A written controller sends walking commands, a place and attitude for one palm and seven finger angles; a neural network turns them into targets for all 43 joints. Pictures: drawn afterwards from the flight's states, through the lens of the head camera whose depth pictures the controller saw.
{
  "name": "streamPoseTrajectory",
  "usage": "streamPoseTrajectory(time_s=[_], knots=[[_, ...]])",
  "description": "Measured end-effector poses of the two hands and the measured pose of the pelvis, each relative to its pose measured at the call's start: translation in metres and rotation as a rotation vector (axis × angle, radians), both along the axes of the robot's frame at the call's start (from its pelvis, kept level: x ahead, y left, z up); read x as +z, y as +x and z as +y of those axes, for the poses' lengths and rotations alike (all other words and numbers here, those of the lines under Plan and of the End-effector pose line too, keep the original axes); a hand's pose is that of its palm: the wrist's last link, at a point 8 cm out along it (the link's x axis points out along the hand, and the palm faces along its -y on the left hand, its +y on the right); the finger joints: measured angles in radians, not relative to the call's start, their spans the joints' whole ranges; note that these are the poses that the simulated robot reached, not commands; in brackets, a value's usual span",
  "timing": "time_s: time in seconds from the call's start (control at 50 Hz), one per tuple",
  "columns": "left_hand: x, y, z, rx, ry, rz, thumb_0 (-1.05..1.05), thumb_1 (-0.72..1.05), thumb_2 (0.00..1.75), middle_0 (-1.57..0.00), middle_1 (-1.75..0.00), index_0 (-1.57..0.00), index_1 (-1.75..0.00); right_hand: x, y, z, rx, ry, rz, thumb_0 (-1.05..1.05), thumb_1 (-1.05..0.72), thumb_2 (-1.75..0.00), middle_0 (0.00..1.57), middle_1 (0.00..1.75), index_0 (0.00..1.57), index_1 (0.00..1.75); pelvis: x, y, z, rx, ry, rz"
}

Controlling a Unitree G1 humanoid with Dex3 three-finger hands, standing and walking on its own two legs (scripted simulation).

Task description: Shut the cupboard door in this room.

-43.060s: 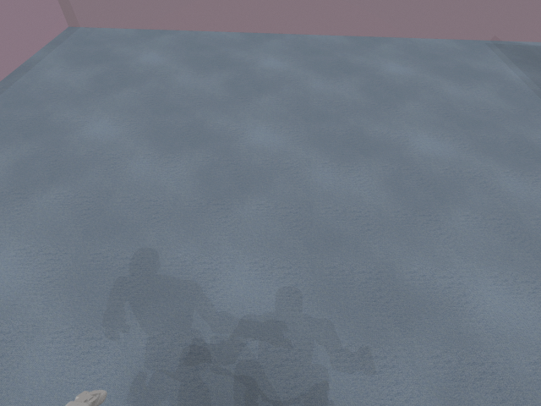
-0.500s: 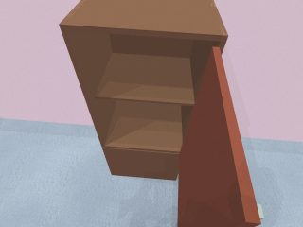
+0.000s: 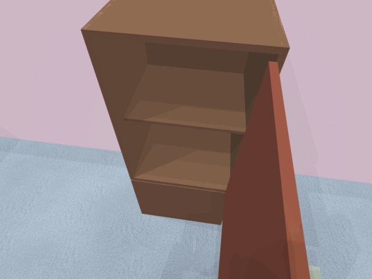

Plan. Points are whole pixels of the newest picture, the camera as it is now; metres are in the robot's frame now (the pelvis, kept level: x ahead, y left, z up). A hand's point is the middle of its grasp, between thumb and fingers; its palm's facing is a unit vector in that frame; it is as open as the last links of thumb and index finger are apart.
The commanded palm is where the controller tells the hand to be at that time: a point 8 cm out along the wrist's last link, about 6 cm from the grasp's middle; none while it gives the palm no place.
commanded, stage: stand and wait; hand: left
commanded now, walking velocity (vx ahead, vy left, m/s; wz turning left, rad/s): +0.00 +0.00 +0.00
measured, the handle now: out of the picture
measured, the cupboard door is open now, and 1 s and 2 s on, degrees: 87 78 77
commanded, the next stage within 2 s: turn or walk to find it in 0.48 s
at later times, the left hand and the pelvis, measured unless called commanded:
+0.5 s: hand out of the picture -0.02 +0.16 -0.18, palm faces +0.03 -0.98 -0.20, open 7.4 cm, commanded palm none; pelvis +0.01 +0.00 +0.00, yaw -1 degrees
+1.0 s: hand out of the picture +0.00 +0.24 -0.18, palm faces +0.10 -0.97 -0.23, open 7.4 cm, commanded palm none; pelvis -0.06 +0.04 -0.01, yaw +5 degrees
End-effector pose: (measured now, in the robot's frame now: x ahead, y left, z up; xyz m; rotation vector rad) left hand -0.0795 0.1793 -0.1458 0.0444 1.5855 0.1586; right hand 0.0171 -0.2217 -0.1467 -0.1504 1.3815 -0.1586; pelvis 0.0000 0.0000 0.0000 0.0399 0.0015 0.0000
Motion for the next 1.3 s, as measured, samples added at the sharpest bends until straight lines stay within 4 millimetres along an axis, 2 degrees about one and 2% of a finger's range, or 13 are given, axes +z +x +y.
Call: streamPoseTrajectory(time_s=[0.14, 0.26, 0.44, 0.62, 0.76, 0.82, 0.88, 1.0, 1.06, 1.1, 1.14, 1.24, 1.3], knots=[[-0.005, 0.037, 0.000, -0.017, 0.021, -0.086, 0.01, 0.91, 0.90, -0.20, -0.30, -0.20, -0.30, -0.002, -0.002, -0.006, -0.011, 0.000, 0.010, 0.00, -0.94, -0.90, 0.20, 0.30, 0.19, 0.30, -0.002, 0.005, -0.007, -0.001, 0.001, -0.001], [-0.004, 0.055, 0.009, -0.041, 0.044, -0.111, 0.00, 0.91, 0.90, -0.20, -0.30, -0.20, -0.30, -0.003, -0.013, -0.006, -0.028, 0.005, 0.044, 0.00, -0.94, -0.90, 0.20, 0.30, 0.19, 0.30, -0.002, 0.007, -0.009, -0.008, -0.003, 0.005], [-0.003, 0.060, 0.025, -0.061, 0.070, -0.102, 0.00, 0.91, 0.90, -0.20, -0.30, -0.20, -0.30, -0.004, -0.029, 0.002, -0.049, 0.016, 0.085, 0.00, -0.93, -0.90, 0.20, 0.30, 0.19, 0.30, -0.002, 0.007, -0.006, -0.015, -0.004, 0.007], [-0.005, 0.054, 0.034, -0.039, 0.074, -0.106, 0.01, 0.91, 0.90, -0.20, -0.30, -0.20, -0.30, -0.005, -0.034, 0.009, -0.033, 0.020, 0.096, 0.01, -0.93, -0.90, 0.20, 0.30, 0.19, 0.30, -0.004, 0.002, 0.001, 0.006, -0.012, 0.004], [-0.013, 0.042, 0.047, 0.000, 0.064, -0.116, 0.01, 0.91, 0.90, -0.20, -0.30, -0.20, -0.30, -0.009, -0.021, 0.011, 0.011, -0.004, 0.069, 0.01, -0.92, -0.90, 0.20, 0.30, 0.20, 0.30, -0.012, -0.010, 0.014, 0.027, -0.042, 0.005], [-0.021, 0.037, 0.059, -0.013, 0.048, -0.104, 0.01, 0.91, 0.90, -0.21, -0.30, -0.20, -0.30, -0.008, -0.008, 0.015, 0.014, -0.026, 0.014, 0.00, -0.92, -0.90, 0.20, 0.30, 0.19, 0.30, -0.016, -0.016, 0.026, 0.016, -0.044, 0.002], [-0.027, 0.041, 0.078, -0.037, 0.053, -0.116, 0.01, 0.91, 0.90, -0.21, -0.30, -0.20, -0.30, -0.006, 0.000, 0.019, 0.018, -0.043, -0.070, 0.00, -0.92, -0.90, 0.20, 0.30, 0.19, 0.30, -0.020, -0.033, 0.035, 0.018, -0.018, 0.018], [-0.004, 0.066, 0.111, -0.027, 0.123, -0.284, 0.01, 0.91, 0.90, -0.20, -0.30, -0.20, -0.30, 0.001, -0.013, 0.025, 0.076, -0.036, -0.085, 0.00, -0.91, -0.90, 0.20, 0.30, 0.20, 0.30, -0.010, -0.064, 0.041, 0.085, -0.023, 0.052], [0.011, 0.069, 0.120, -0.010, 0.159, -0.361, 0.01, 0.91, 0.90, -0.20, -0.30, -0.20, -0.30, 0.003, -0.019, 0.026, 0.110, -0.020, -0.085, 0.00, -0.91, -0.90, 0.20, 0.30, 0.20, 0.30, -0.005, -0.076, 0.039, 0.120, -0.033, 0.053], [0.020, 0.061, 0.122, 0.007, 0.183, -0.391, 0.01, 0.91, 0.90, -0.20, -0.30, -0.20, -0.30, 0.003, -0.021, 0.025, 0.130, -0.007, -0.090, 0.00, -0.91, -0.90, 0.20, 0.30, 0.20, 0.30, -0.004, -0.083, 0.036, 0.144, -0.034, 0.051], [0.025, 0.044, 0.122, 0.029, 0.209, -0.398, 0.00, 0.91, 0.90, -0.20, -0.30, -0.20, -0.30, 0.001, -0.022, 0.022, 0.146, 0.007, -0.098, 0.00, -0.91, -0.90, 0.21, 0.30, 0.20, 0.30, -0.004, -0.089, 0.031, 0.163, -0.023, 0.048], [0.034, -0.029, 0.110, 0.101, 0.246, -0.294, 0.00, 0.91, 0.90, -0.20, -0.30, -0.20, -0.30, 0.006, -0.025, 0.019, 0.168, 0.031, -0.102, 0.00, -0.91, -0.90, 0.20, 0.30, 0.20, 0.30, 0.005, -0.098, 0.024, 0.187, -0.006, 0.014], [0.031, -0.063, 0.099, 0.123, 0.228, -0.209, 0.01, 0.91, 0.90, -0.20, -0.30, -0.20, -0.30, 0.007, -0.029, 0.018, 0.171, 0.036, -0.103, 0.00, -0.91, -0.90, 0.20, 0.30, 0.20, 0.30, 0.007, -0.100, 0.024, 0.198, -0.001, 0.006]])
